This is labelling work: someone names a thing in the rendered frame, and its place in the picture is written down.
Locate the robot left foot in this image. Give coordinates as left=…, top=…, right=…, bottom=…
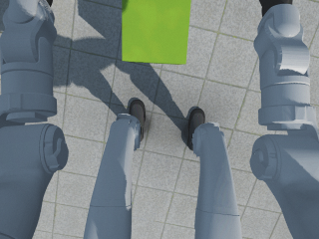
left=129, top=100, right=146, bottom=141

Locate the robot left upper arm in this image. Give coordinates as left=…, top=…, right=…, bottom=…
left=0, top=123, right=69, bottom=239

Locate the robot right shin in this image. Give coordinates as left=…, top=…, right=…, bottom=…
left=191, top=121, right=226, bottom=147

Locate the left robot forearm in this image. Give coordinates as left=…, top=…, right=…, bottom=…
left=0, top=0, right=58, bottom=128

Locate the carton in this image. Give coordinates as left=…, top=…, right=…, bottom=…
left=122, top=0, right=191, bottom=65

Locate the right robot hand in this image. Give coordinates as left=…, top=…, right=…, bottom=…
left=259, top=0, right=293, bottom=17

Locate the right robot forearm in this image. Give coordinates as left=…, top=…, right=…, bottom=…
left=253, top=3, right=319, bottom=143

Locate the robot right upper arm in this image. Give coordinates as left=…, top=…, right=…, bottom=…
left=249, top=133, right=319, bottom=239

